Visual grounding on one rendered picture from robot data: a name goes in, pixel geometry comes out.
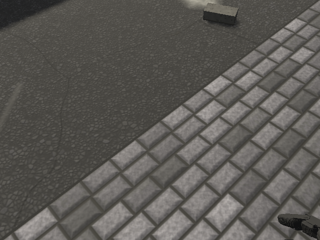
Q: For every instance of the right robot hand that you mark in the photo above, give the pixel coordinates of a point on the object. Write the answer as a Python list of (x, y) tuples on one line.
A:
[(307, 223)]

